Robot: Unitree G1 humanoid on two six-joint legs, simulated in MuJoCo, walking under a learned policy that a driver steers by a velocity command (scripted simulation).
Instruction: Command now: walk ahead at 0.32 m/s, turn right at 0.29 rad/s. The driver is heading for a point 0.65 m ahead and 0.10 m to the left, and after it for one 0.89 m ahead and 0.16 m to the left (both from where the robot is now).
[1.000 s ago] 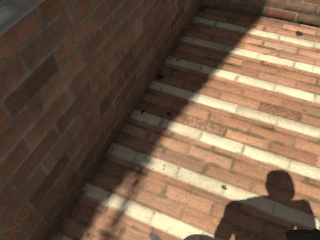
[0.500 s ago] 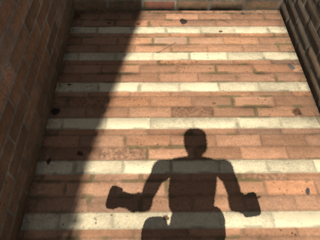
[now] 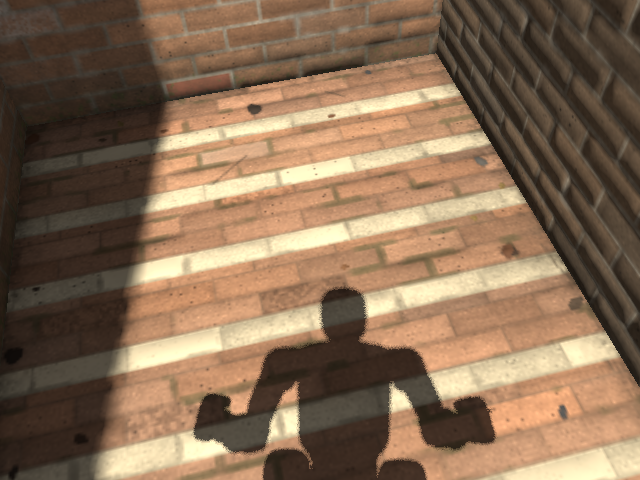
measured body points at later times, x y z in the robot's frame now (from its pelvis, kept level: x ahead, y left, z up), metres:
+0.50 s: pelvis +0.20 +0.04 +0.00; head +0.23 +0.06 +0.44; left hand +0.44 +0.26 -0.09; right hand +0.11 -0.22 -0.13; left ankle +0.08 +0.16 -0.75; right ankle +0.36 -0.12 -0.70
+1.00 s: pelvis +0.49 -0.02 -0.01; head +0.51 -0.01 +0.44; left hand +0.51 +0.27 -0.13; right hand +0.67 -0.27 -0.11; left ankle +0.66 +0.16 -0.69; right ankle +0.41 -0.10 -0.75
